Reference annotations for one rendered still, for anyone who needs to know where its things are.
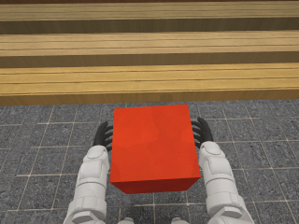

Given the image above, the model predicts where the right robot hand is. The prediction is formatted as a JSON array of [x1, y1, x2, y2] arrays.
[[191, 117, 214, 149]]

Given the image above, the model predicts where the right robot upper arm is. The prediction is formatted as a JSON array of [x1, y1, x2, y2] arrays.
[[207, 215, 253, 224]]

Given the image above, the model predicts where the right robot shin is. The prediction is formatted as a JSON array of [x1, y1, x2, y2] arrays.
[[171, 217, 181, 223]]

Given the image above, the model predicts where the carton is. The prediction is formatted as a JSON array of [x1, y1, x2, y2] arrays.
[[109, 104, 201, 194]]

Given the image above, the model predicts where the robot shin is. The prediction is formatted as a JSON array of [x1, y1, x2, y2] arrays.
[[124, 217, 134, 223], [171, 217, 181, 223]]

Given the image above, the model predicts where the left robot shin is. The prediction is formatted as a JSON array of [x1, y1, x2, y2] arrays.
[[124, 217, 134, 223]]

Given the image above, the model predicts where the right robot forearm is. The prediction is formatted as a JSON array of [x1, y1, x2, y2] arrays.
[[198, 141, 255, 224]]

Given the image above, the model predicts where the left robot hand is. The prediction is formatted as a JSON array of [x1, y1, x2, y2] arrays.
[[93, 121, 113, 152]]

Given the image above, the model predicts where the left robot forearm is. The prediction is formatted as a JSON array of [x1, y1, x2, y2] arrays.
[[63, 145, 110, 224]]

